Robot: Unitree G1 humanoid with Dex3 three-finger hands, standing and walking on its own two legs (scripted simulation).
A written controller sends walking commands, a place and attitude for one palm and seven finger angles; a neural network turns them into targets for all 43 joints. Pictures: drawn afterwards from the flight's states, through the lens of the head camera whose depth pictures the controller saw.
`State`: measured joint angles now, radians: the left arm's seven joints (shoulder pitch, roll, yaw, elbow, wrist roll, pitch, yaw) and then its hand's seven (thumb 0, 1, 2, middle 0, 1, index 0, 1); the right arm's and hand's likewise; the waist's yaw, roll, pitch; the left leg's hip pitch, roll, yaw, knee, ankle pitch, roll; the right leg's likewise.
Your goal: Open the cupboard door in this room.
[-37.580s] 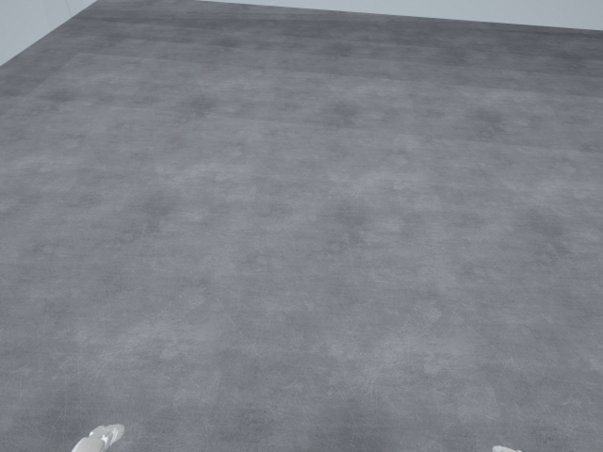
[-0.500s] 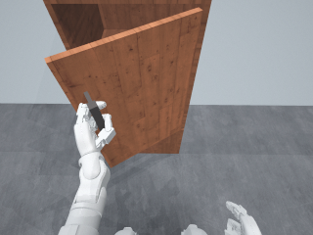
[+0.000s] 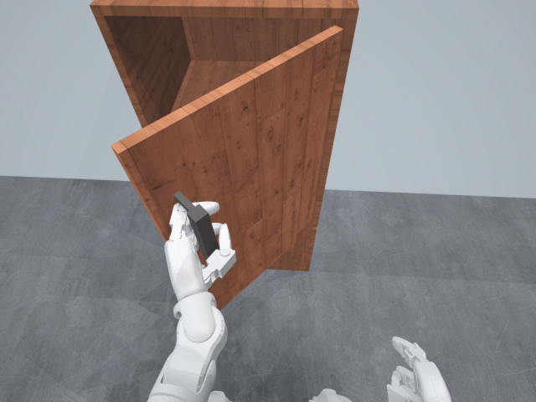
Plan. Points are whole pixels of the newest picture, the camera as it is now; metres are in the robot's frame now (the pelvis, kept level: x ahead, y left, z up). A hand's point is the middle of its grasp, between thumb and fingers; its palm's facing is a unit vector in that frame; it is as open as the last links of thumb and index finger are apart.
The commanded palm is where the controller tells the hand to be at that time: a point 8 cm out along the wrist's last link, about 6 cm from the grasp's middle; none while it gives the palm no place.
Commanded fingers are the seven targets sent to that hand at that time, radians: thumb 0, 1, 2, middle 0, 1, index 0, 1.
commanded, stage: open thumb and fingers to let go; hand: left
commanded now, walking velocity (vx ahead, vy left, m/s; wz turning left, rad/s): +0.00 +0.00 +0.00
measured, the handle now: (197, 229) +0.35 +0.13 +0.05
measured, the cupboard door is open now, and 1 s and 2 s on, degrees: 48 51 50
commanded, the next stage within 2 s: slide the hand sideways off the handle in 0.66 s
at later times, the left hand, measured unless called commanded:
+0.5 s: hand (223, 246) +0.33 +0.08 +0.06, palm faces +0.36 -0.93 -0.02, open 14.2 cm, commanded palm +0.28 +0.13 +0.05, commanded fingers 0.00 -0.50 0.30 -0.20 -0.60 -0.20 -0.60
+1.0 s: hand (220, 274) +0.28 +0.08 +0.05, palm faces -0.19 -0.98 -0.07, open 16.1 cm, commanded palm +0.27 +0.13 +0.05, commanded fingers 0.00 -0.50 0.30 -0.15 -0.30 -0.15 -0.30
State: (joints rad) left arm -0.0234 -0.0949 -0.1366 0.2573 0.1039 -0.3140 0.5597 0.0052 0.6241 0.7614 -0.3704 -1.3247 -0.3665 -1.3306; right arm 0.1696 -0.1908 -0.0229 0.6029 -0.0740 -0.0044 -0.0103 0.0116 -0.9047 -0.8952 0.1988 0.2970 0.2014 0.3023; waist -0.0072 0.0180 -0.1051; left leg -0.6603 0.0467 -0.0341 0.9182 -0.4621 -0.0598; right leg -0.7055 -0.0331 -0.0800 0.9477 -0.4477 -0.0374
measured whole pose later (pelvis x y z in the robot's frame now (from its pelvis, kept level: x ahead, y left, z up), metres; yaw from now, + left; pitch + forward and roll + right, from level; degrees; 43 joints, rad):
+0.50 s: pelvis -0.01 +0.02 +0.00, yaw -1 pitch +12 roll +0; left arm -0.10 -0.13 -0.15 0.31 0.11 -0.29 0.59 0.00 -0.44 0.32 -0.28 -1.01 -0.27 -1.01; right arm 0.19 -0.18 -0.02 0.60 -0.08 -0.01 0.00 0.01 -0.90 -0.90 0.20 0.30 0.20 0.30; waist 0.00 0.03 -0.11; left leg -0.69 0.03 -0.02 0.95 -0.47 -0.04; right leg -0.73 -0.04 -0.06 0.96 -0.43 -0.01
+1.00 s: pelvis -0.02 +0.03 +0.00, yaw +0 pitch +9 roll +0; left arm -0.08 0.07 -0.21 0.27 -0.05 -0.31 0.02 -0.01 -0.50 0.30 -0.23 -0.37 -0.17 -0.39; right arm 0.22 -0.22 0.01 0.56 0.00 -0.05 -0.03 0.01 -0.90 -0.89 0.20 0.30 0.20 0.30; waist 0.01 0.06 -0.07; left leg -0.67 0.02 -0.02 0.97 -0.46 -0.02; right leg -0.70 -0.06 -0.06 0.95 -0.42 0.00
